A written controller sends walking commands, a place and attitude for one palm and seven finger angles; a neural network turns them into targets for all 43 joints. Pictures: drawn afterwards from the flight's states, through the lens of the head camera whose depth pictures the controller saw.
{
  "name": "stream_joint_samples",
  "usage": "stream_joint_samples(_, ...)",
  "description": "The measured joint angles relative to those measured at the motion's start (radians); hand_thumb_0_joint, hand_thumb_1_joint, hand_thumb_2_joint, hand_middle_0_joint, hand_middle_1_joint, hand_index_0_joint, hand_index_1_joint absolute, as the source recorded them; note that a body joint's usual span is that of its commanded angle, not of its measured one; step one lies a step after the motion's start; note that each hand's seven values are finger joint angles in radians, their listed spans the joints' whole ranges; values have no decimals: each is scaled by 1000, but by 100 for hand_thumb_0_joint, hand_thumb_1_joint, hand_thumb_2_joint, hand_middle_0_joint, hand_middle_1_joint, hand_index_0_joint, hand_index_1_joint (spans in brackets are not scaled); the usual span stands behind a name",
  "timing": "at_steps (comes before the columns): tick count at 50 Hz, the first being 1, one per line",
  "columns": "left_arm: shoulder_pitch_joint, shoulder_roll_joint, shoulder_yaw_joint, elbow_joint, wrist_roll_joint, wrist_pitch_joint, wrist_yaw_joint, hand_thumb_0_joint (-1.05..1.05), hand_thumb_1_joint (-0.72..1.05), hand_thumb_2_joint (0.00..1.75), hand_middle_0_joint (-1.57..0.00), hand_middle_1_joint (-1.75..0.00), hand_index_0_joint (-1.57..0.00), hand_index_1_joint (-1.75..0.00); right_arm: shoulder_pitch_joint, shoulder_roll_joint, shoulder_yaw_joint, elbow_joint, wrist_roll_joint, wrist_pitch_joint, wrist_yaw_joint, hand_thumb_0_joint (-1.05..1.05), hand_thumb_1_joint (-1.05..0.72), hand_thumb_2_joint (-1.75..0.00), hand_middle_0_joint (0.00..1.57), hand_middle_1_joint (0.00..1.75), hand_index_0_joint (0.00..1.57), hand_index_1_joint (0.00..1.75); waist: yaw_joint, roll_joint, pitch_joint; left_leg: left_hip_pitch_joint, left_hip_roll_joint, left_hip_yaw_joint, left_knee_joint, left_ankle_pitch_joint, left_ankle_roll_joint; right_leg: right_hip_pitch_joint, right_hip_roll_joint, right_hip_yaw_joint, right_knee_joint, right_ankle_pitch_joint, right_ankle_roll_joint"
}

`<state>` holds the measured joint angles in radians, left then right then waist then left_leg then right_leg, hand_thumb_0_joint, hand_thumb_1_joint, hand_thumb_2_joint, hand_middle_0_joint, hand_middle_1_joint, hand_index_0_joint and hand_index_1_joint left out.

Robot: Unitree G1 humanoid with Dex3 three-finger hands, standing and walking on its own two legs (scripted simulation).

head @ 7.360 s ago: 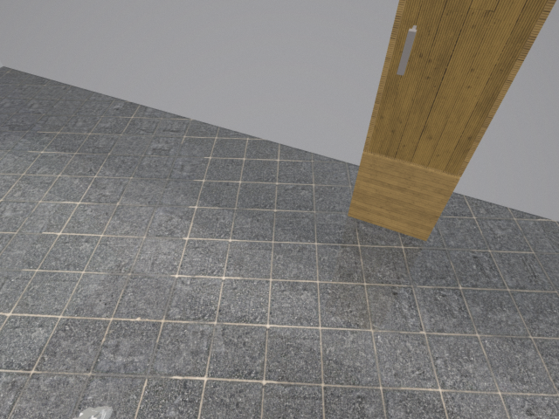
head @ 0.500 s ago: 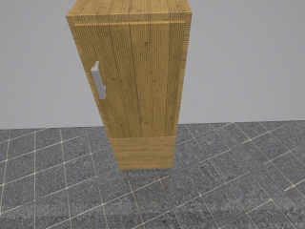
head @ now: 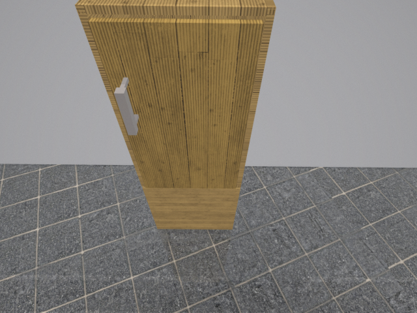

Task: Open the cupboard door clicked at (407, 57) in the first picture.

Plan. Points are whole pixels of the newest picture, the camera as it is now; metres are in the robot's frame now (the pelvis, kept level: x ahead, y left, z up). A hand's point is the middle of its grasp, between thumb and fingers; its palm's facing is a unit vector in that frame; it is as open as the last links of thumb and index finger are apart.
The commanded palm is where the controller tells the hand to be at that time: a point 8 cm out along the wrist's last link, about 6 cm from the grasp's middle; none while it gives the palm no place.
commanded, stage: come to a stop and stand still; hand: left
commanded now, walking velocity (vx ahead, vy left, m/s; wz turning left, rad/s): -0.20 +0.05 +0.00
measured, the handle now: (129, 107) +0.54 +0.22 +0.08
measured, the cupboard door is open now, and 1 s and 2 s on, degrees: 0 0 0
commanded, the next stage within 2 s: look again from close up in 1.68 s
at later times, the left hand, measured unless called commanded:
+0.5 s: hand out of the picture +0.03 +0.18 -0.15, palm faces +0.06 -0.97 -0.24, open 7.3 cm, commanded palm none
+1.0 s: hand out of the picture +0.05 +0.22 -0.14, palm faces +0.03 -0.96 -0.28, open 7.4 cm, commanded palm none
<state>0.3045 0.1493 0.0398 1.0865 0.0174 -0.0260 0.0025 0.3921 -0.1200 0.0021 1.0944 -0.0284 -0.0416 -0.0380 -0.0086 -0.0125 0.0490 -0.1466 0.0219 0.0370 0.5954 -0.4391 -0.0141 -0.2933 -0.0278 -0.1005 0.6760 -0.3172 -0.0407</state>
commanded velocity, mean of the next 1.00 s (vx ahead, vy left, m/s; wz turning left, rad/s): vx -0.03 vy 0.01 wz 0.00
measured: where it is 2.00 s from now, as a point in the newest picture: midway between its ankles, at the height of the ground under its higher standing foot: outside the picture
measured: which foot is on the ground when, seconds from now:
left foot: down 0.00-0.02, up 0.04-0.20, down 0.22-1.00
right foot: down 0.00-1.00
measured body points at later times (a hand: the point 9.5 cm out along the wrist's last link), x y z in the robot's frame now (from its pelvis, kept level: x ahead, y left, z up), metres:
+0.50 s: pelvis +0.00 -0.01 +0.01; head +0.03 -0.02 +0.46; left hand +0.03 +0.23 -0.14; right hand +0.08 -0.22 -0.15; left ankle +0.01 +0.12 -0.72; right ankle -0.03 -0.10 -0.72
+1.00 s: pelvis -0.02 +0.00 +0.02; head -0.04 +0.00 +0.47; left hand +0.05 +0.27 -0.12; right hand +0.06 -0.27 -0.12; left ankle +0.01 +0.12 -0.72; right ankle -0.03 -0.10 -0.72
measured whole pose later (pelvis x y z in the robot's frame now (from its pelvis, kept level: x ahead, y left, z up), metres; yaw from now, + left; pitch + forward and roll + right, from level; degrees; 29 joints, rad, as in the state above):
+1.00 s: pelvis -0.02 +0.00 +0.02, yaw +2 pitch -3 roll +0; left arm 0.22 0.27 0.00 1.00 0.01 -0.01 0.01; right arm 0.21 -0.27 -0.01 1.02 -0.03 0.01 -0.01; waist -0.01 0.00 0.00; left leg -0.21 0.04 0.07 0.48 -0.22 -0.01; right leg -0.15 0.00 -0.08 0.49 -0.29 -0.03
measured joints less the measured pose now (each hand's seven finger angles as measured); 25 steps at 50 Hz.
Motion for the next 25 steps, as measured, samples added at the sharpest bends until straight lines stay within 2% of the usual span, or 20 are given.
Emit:
stream_joint_samples(2,-24,0,-1,-7,-1,-20,14,1,91,90,-20,-30,-20,-30,-7,2,-3,14,14,14,-2,0,-91,-90,20,30,20,30,0,12,8,-33,1,-7,78,-17,5,17,-1,-12,-2,-39,-7)
stream_joint_samples(4,-43,-1,-4,-15,1,-24,25,1,92,90,-20,-30,-20,-30,-29,1,-13,21,23,37,-5,0,-91,-90,20,30,20,30,0,25,11,-85,-1,-13,180,-88,9,33,-2,-30,-13,-83,-13)
stream_joint_samples(6,-58,0,-6,-28,7,-20,36,1,93,90,-20,-30,-20,-30,-67,1,-21,17,27,55,-3,1,-91,-90,20,30,20,30,7,21,21,-133,-6,-6,240,-117,10,47,-8,-34,-37,-81,-13)
stream_joint_samples(8,-66,3,-5,-39,10,-9,42,1,93,90,-20,-30,-20,-30,-112,0,-28,2,28,62,0,1,-91,-90,20,30,20,30,13,9,31,-158,-8,8,207,-80,5,58,-13,-31,-60,-65,-8)
stream_joint_samples(10,-67,5,-4,-47,7,7,43,1,93,90,-20,-30,-20,-30,-146,-15,-35,-13,18,65,-6,2,-93,-90,20,30,20,30,15,2,36,-151,-9,28,93,40,1,63,-17,-27,-61,-63,1)
stream_joint_samples(11,-64,5,-3,-51,4,15,42,1,93,90,-20,-30,-20,-30,-157,-26,-38,-23,17,62,-4,2,-93,-90,20,30,20,30,16,4,37,-136,-4,38,21,141,2,61,-15,-24,-48,-70,6)
stream_joint_samples(12,-61,7,-1,-54,2,24,41,1,93,90,-20,-30,-20,-30,-167,-34,-41,-32,14,56,-2,2,-94,-90,20,30,20,30,18,0,37,-127,-2,47,0,171,9,56,-16,-19,-30,-80,12)
stream_joint_samples(15,-64,18,2,-56,-3,52,44,1,92,90,-20,-30,-20,-30,-190,-38,-39,-60,5,43,0,2,-94,-90,20,30,20,30,27,-28,32,-115,-14,76,-6,130,31,20,-22,23,60,-168,27)
stream_joint_samples(17,-74,19,2,-55,-4,61,41,1,92,90,-20,-30,-20,-30,-202,-38,-33,-75,1,39,-3,2,-93,-90,20,30,20,30,26,-27,26,-109,-16,77,-35,139,34,-1,-16,43,120,-204,31)
stream_joint_samples(19,-81,16,0,-59,-2,58,38,1,92,90,-20,-30,-20,-30,-213,-39,-29,-83,-2,39,-1,1,-93,-90,20,30,20,30,27,-17,20,-107,-15,71,-60,161,30,10,-15,44,81,-174,35)
stream_joint_samples(22,-76,17,-8,-64,2,35,32,1,92,90,-20,-30,-20,-30,-227,-36,-25,-87,4,43,6,1,-92,-90,20,30,20,30,34,-8,11,-116,-12,71,-58,168,16,57,-15,54,-76,-26,33)
stream_joint_samples(25,-61,10,-21,-52,4,23,30,1,92,90,-20,-30,-20,-30,-235,-37,-28,-81,10,51,12,1,-92,-90,20,30,20,30,22,20,0,-101,2,58,-85,183,1,74,3,41,-98,-32,11)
